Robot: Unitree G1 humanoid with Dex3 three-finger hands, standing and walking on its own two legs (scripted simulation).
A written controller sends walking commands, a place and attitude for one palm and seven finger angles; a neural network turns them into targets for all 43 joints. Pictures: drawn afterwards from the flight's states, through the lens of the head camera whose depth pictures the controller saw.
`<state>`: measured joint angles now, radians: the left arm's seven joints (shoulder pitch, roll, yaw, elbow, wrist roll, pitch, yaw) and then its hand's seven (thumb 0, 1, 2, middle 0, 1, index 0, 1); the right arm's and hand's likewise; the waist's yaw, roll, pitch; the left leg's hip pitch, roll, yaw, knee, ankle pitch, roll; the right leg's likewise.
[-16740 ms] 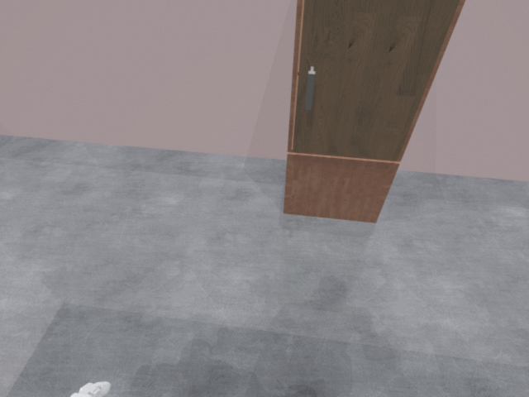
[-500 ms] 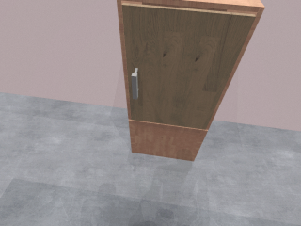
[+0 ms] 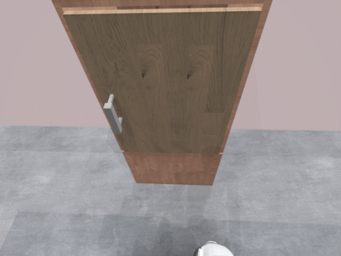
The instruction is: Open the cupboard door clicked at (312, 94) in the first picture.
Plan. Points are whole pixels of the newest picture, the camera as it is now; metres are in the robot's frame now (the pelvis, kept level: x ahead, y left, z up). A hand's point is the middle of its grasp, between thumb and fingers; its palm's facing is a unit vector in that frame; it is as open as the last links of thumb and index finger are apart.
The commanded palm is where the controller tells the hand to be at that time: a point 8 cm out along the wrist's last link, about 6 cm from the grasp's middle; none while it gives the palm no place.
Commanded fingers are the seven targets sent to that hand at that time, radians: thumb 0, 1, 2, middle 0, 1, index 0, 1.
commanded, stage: come to a stop and stand still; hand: left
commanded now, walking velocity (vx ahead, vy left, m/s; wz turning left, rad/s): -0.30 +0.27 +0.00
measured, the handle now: (114, 114) +0.52 +0.20 -0.03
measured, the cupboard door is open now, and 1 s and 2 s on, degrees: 0 0 0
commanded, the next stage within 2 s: look again from close up in 1.26 s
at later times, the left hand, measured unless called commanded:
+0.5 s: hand out of the picture -0.02 +0.23 -0.15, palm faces +0.11 -0.97 -0.21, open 7.4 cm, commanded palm none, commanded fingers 0.00 0.90 0.90 -0.20 -0.30 -0.20 -0.30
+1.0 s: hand out of the picture -0.01 +0.17 -0.15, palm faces +0.07 -0.97 -0.22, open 7.2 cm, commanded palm none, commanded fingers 0.00 0.90 0.90 -0.20 -0.30 -0.20 -0.30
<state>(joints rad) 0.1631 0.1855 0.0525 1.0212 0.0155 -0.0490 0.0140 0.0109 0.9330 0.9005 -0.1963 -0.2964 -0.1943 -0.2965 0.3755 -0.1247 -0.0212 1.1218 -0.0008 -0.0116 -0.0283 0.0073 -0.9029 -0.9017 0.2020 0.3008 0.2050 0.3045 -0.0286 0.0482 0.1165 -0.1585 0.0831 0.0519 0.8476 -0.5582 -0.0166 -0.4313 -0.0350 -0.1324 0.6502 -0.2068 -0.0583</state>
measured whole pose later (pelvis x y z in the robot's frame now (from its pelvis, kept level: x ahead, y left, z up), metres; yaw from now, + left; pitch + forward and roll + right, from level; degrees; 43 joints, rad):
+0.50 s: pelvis -0.05 +0.03 +0.02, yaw +3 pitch +0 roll -1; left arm 0.21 0.22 0.07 1.04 0.02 0.07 0.02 0.00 0.91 0.90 -0.20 -0.30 -0.20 -0.30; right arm 0.29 -0.14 -0.02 1.00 -0.03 0.02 -0.02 0.00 -0.91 -0.90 0.20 0.30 0.20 0.30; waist 0.01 -0.04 0.00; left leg -0.19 0.01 0.04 0.45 -0.28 0.02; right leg -0.49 -0.03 -0.04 0.73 -0.29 0.01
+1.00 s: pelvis -0.04 -0.01 +0.02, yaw +3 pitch -1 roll -1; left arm 0.22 0.16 0.03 1.11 0.00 -0.02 0.04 0.01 0.96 0.90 -0.20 -0.30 -0.20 -0.30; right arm 0.39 -0.11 -0.01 1.17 -0.01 0.01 -0.04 0.01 -0.91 -0.90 0.20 0.30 0.20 0.30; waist -0.04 0.03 0.02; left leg -0.20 0.08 0.05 0.51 -0.29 -0.04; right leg -0.15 0.02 -0.10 0.47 -0.31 -0.04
